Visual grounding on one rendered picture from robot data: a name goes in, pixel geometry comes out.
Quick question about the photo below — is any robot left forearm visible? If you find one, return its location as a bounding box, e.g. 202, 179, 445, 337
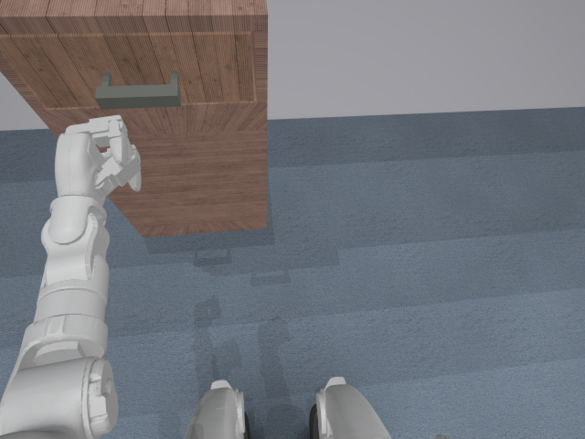
0, 195, 110, 435

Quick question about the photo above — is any drawer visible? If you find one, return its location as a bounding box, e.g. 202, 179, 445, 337
0, 31, 254, 108

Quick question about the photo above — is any robot left thigh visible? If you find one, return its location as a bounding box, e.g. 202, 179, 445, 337
184, 387, 245, 439

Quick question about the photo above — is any robot left hand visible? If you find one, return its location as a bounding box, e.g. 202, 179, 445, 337
55, 115, 142, 206

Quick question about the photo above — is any handle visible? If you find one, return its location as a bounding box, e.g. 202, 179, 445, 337
95, 70, 181, 110

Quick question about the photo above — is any right robot shin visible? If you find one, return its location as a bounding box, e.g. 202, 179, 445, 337
318, 377, 346, 439

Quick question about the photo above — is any left robot upper arm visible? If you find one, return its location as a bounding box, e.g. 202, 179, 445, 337
0, 356, 119, 439

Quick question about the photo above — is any cabinet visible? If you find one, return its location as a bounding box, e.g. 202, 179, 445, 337
0, 0, 268, 238

